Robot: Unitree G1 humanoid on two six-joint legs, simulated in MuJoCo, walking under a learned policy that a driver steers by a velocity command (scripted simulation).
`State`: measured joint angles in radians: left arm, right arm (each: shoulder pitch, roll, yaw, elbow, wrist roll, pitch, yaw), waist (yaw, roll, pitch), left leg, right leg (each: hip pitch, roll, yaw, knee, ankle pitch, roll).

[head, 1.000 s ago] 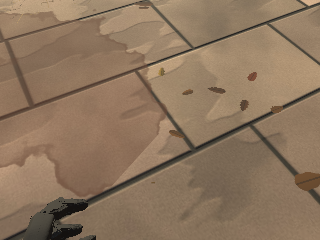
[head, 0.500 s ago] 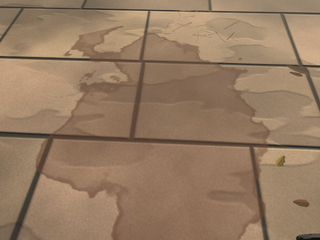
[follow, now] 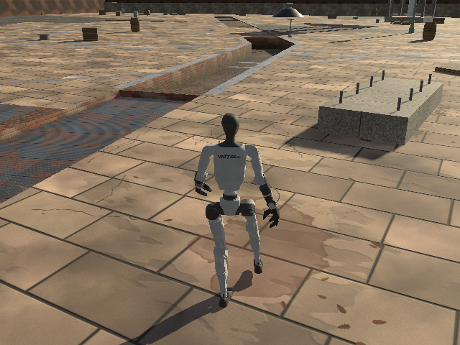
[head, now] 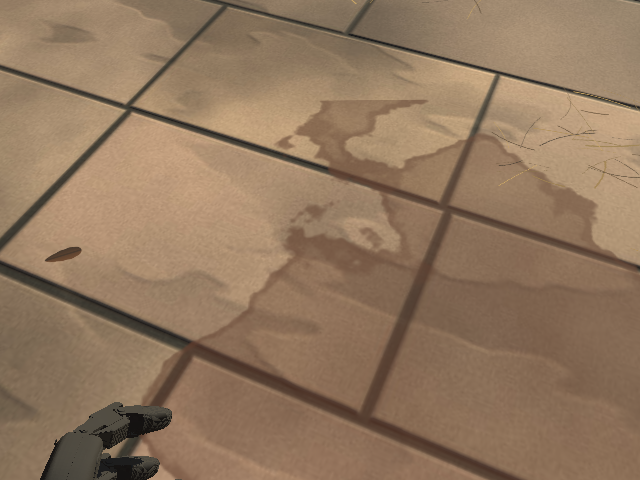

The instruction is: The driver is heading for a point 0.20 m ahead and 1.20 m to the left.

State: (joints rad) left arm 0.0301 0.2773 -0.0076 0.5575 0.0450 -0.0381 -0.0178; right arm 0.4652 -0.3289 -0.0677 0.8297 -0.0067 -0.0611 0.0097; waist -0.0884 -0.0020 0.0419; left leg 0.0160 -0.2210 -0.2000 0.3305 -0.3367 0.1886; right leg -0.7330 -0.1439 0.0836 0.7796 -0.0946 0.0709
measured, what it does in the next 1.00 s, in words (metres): walks ahead, turning left: right foot, then left foot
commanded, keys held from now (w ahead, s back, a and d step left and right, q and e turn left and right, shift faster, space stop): w+q+shift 0.90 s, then w+shift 0.10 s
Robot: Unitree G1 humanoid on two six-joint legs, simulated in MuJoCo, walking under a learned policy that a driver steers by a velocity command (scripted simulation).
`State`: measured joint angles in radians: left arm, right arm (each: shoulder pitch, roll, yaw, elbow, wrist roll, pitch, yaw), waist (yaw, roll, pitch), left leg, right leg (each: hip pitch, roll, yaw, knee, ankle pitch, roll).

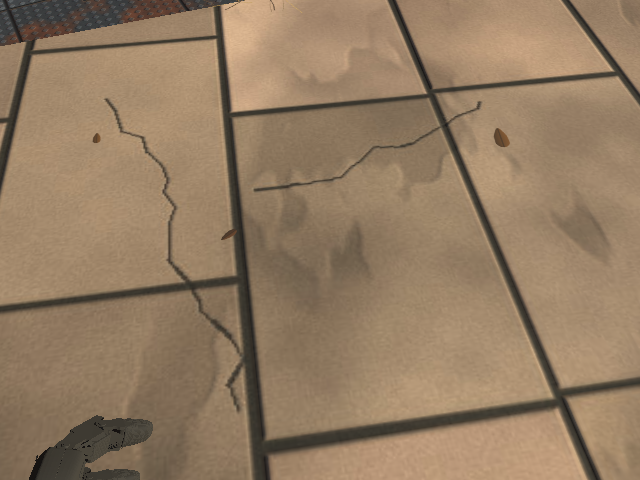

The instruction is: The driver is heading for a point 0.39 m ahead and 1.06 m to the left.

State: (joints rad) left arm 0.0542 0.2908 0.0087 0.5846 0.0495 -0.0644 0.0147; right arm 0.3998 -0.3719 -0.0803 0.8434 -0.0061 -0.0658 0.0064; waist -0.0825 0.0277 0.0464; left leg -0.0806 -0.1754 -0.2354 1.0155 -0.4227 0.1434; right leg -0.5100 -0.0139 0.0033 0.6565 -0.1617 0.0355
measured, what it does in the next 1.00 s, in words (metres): walks ahead, turning left: left foot, then right foot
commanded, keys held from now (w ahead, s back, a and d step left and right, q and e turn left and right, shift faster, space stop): w+shift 0.40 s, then w+q+shift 0.60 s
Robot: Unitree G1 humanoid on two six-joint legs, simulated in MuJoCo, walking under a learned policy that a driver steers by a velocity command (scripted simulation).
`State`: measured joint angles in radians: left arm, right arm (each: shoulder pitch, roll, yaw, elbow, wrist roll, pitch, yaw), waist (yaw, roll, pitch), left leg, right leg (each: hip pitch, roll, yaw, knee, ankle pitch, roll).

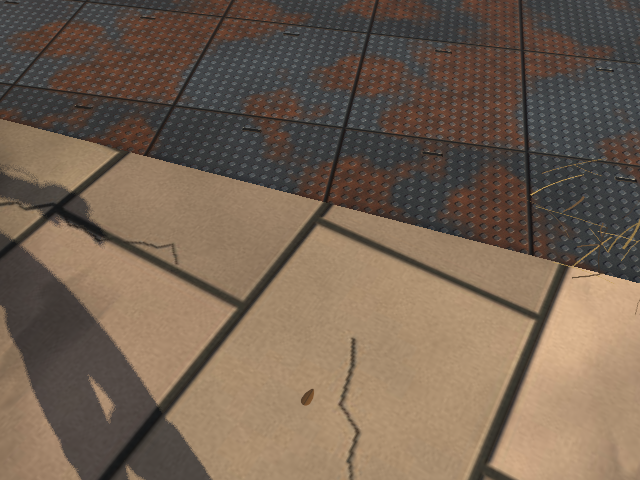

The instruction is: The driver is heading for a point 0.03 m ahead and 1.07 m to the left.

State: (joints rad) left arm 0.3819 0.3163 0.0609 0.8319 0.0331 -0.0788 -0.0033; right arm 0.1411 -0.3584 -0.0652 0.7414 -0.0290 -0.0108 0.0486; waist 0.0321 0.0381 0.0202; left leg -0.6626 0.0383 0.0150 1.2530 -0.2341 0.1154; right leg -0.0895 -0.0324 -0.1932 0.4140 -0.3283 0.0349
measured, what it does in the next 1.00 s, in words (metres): walks ahead, turning left: left foot, then right foot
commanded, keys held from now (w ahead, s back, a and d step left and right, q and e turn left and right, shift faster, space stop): w+q+shift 1.00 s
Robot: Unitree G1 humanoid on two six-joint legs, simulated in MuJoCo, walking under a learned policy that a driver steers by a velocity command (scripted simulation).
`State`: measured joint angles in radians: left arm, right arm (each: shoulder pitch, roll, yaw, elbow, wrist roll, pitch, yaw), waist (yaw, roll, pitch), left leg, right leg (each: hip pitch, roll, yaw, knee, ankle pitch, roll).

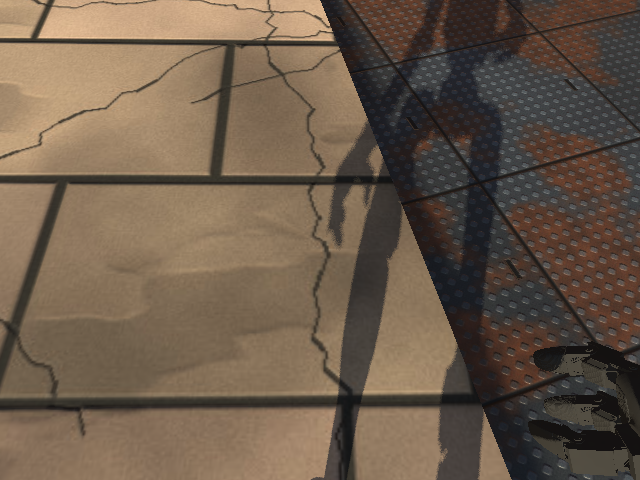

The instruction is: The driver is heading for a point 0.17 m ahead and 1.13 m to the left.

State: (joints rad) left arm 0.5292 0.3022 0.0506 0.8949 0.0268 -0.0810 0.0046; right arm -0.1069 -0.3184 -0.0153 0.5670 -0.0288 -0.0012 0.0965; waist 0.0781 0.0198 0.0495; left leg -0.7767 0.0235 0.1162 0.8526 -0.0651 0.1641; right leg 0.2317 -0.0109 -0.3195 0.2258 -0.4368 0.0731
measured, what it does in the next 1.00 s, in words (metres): walks ahead, turning left: left foot, then right foot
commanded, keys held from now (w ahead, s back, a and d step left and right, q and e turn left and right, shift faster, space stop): w+q+shift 0.80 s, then w+shift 0.20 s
